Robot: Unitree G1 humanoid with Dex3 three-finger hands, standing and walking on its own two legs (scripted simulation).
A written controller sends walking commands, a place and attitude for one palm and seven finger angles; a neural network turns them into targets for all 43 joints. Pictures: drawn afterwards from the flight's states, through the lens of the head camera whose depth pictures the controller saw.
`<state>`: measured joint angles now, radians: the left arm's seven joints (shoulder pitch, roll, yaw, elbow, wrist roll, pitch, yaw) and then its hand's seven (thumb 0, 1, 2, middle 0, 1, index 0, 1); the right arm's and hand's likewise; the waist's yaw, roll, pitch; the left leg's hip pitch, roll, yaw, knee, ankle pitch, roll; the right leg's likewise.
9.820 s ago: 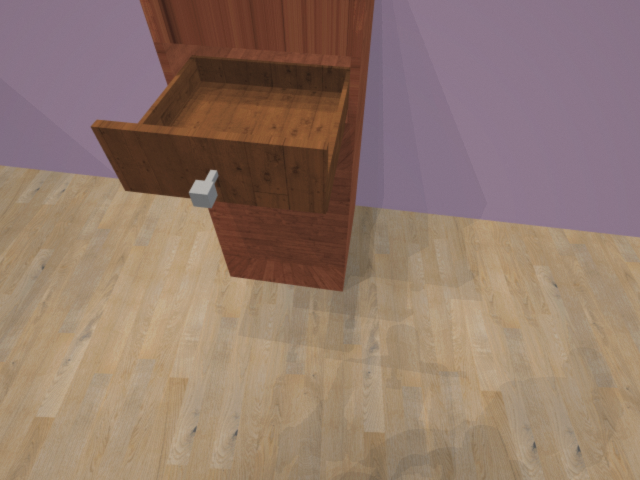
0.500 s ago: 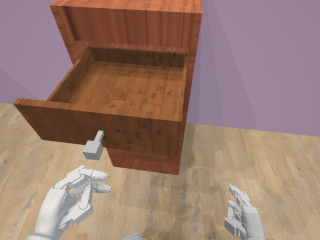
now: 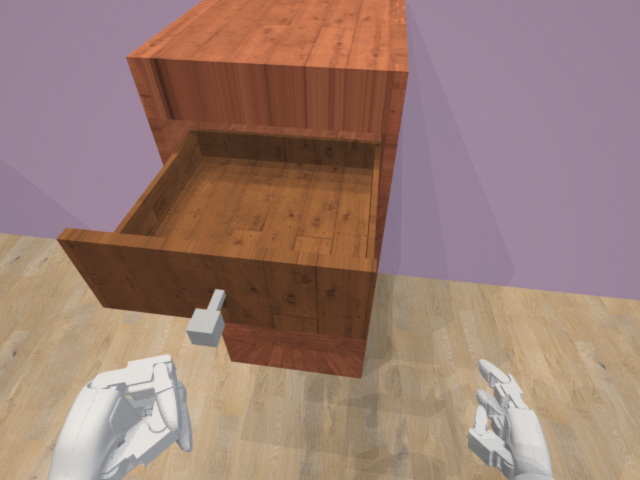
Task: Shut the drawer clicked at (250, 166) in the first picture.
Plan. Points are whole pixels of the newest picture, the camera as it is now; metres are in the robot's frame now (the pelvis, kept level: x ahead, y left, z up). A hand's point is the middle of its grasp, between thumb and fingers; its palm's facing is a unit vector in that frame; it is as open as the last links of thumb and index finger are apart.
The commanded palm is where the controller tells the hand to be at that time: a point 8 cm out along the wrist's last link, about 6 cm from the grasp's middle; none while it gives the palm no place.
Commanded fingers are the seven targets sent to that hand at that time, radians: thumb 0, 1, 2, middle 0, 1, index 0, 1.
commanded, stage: raise the hand and make a fist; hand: left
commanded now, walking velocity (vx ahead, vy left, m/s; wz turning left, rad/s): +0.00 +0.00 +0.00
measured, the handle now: (211, 315) +0.29 +0.17 +0.07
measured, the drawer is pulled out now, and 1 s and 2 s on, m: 0.30 0.30 0.30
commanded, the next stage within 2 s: bring the fist close to the handle in 0.72 s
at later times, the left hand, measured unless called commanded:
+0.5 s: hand (147, 406) +0.15 +0.16 +0.16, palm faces -0.01 -0.99 -0.13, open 3.3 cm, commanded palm +0.09 +0.20 +0.18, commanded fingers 0.00 0.90 0.90 -1.40 -1.60 -1.40 -1.60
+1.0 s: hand (148, 418) +0.14 +0.16 +0.15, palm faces +0.02 -0.99 -0.12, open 3.3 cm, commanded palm +0.10 +0.20 +0.16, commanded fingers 0.00 0.90 0.90 -1.40 -1.60 -1.40 -1.60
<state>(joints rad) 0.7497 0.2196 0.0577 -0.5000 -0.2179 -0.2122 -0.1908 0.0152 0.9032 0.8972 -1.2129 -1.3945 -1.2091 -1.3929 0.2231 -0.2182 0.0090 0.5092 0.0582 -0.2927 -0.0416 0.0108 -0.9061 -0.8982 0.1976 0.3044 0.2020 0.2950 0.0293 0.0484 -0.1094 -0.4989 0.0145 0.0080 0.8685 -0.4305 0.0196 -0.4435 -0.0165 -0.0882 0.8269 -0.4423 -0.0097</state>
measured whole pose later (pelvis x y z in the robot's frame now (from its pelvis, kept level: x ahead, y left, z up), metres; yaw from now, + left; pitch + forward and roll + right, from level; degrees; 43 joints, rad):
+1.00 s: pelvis +0.00 -0.03 +0.02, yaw +0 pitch -1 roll -1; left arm 0.67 0.27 0.23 -0.44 -0.33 -0.09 -0.32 0.01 0.90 0.90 -1.40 -1.60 -1.40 -1.60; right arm 0.22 -0.24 0.05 0.62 0.08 -0.44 -0.08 0.01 -0.90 -0.90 0.20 0.30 0.20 0.30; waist 0.06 0.08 -0.08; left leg -0.31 0.04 -0.01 0.69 -0.35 -0.02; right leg -0.26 0.02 -0.11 0.65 -0.37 -0.05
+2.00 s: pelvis +0.01 -0.02 +0.00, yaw +0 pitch +8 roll +0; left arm 0.48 0.19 0.07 -0.18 -0.22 -0.30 -0.19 0.01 0.90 0.91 -1.40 -1.60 -1.40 -1.60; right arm 0.24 -0.25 0.01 0.56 0.03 -0.25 -0.04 0.01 -0.91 -0.90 0.20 0.30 0.20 0.30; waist -0.01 0.05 -0.08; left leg -0.58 0.02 0.00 0.88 -0.43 0.00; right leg -0.54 -0.01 -0.09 0.86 -0.46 -0.03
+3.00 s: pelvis +0.00 -0.01 +0.00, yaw +0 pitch +7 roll -1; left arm 0.10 0.22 0.10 0.12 -0.22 -0.26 -0.19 -0.02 0.80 0.90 -1.40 -1.60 -1.40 -1.60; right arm 0.23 -0.26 0.03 0.59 0.04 -0.20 -0.04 0.01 -0.91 -0.90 0.20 0.30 0.20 0.30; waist -0.02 0.05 -0.06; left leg -0.57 0.01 0.00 0.83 -0.39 0.00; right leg -0.53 -0.01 -0.09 0.82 -0.42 -0.03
